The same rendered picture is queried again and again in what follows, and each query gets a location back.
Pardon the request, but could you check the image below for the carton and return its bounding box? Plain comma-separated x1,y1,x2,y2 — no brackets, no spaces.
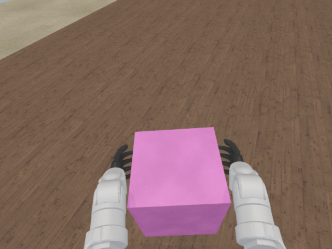
127,127,231,237

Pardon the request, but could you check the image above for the robot left hand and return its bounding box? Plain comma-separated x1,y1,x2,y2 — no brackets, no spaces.
110,145,133,179

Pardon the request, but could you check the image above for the robot right hand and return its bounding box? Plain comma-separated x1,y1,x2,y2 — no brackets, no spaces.
218,139,244,174

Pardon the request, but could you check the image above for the left robot forearm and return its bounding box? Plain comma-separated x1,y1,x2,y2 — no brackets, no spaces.
84,168,128,249

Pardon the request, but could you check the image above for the right robot forearm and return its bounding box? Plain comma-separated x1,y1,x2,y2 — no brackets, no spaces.
229,161,286,249

